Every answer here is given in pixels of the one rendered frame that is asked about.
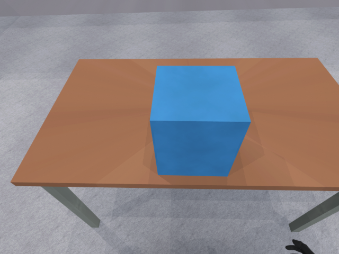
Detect robot right hand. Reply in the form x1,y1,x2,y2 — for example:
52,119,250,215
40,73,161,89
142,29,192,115
286,239,314,254

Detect table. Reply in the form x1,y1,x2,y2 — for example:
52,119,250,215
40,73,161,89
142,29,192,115
11,58,339,232

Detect carton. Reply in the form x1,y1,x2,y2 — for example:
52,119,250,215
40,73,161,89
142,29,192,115
150,66,251,177

